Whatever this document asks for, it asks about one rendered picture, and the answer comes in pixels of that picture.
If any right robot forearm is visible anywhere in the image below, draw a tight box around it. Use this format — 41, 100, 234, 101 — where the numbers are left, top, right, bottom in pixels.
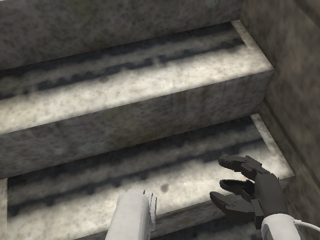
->
261, 213, 308, 240

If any left robot thigh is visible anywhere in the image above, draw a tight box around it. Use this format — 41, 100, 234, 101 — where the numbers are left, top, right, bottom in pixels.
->
105, 189, 157, 240

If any robot right hand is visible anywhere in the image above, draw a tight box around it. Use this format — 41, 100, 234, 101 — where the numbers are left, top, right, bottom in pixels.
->
209, 155, 290, 230

